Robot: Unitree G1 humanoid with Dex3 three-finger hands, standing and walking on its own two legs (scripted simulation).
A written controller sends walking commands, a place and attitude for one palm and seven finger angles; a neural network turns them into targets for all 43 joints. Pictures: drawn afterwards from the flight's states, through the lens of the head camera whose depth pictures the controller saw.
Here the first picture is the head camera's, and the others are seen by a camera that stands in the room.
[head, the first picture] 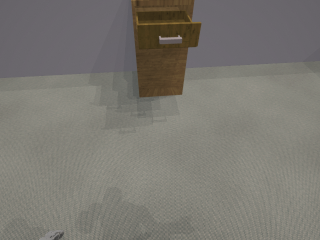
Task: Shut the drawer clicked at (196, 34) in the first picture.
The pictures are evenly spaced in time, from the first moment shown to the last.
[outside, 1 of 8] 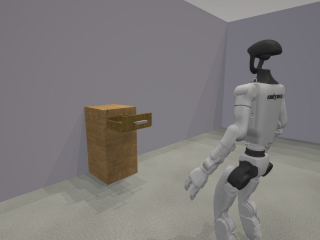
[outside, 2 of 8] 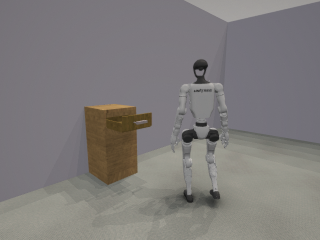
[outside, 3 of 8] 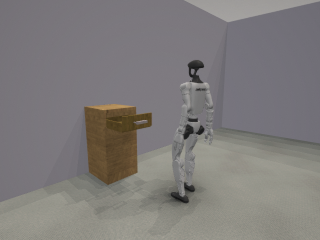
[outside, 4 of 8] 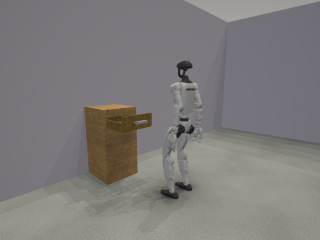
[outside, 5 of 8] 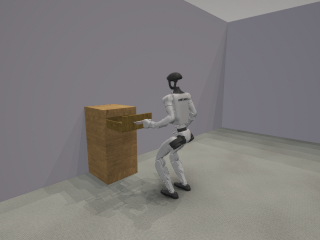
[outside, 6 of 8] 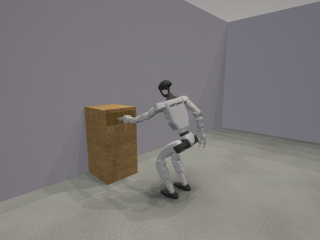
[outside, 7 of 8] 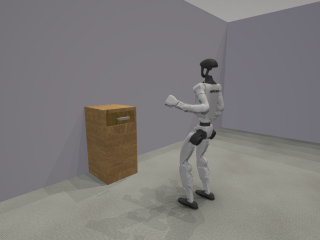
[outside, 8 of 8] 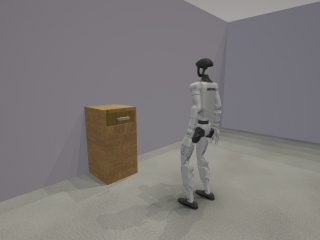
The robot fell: no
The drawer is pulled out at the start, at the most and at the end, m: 0.29 0.29 0.00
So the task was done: yes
